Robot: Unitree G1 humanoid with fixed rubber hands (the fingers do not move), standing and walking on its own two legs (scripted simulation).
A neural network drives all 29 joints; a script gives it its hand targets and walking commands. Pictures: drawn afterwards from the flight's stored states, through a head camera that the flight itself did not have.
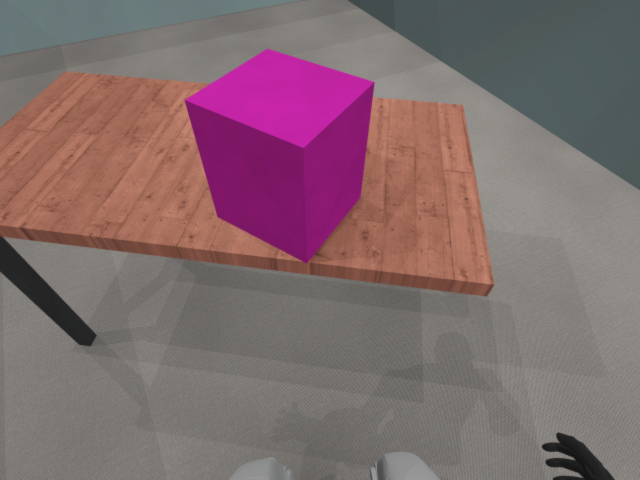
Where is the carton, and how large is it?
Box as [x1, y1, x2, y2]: [185, 49, 374, 262]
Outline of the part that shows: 266,49 185,99 185,103 217,216 291,255 307,262 360,196 374,82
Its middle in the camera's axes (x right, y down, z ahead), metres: -0.06 -0.15 +0.68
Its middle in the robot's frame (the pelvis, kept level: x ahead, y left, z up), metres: +0.61 +0.06 +0.04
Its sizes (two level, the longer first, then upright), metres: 0.210 0.200 0.250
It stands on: a table, 0.65 m high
